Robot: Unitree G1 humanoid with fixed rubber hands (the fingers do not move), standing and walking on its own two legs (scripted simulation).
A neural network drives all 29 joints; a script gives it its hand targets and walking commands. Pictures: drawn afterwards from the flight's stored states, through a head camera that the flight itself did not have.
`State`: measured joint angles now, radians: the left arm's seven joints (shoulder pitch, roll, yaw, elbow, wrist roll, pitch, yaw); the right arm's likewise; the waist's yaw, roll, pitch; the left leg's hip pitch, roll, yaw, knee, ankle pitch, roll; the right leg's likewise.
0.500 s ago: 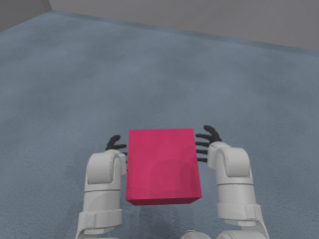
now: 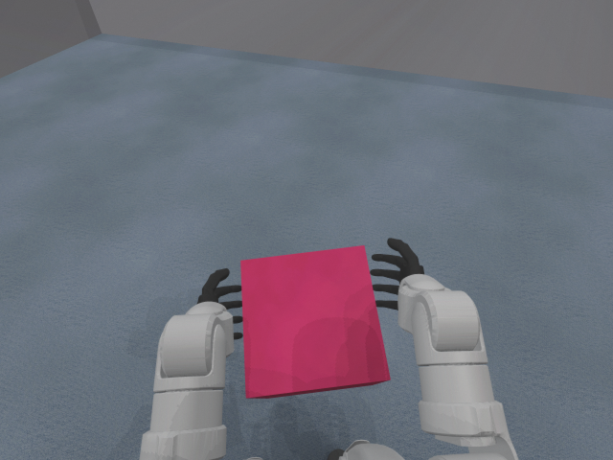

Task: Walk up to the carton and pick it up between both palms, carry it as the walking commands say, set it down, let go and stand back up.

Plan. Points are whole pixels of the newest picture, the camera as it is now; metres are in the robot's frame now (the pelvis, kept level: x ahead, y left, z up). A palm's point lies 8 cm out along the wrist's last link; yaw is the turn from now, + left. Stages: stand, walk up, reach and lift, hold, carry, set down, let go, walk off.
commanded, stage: carry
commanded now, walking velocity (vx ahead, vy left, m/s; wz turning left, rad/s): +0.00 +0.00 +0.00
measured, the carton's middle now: (312, 328) +0.31 +0.00 -0.02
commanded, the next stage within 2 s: none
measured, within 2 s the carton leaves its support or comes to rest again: neither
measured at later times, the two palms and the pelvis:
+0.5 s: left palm (195, 456) +0.14 +0.14 +0.01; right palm (415, 396) +0.18 -0.12 +0.02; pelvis -0.10 +0.00 -0.02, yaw +3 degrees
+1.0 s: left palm (192, 435) +0.15 +0.14 +0.03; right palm (423, 406) +0.17 -0.12 +0.03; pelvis -0.12 +0.01 +0.01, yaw +2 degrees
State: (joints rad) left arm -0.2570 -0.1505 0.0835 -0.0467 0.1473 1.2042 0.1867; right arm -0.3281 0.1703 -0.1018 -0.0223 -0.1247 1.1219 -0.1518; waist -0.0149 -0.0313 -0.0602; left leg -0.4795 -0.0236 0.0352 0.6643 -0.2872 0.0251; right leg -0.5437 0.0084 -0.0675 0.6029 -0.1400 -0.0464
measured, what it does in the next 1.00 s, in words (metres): walks backwards: right foot, then left foot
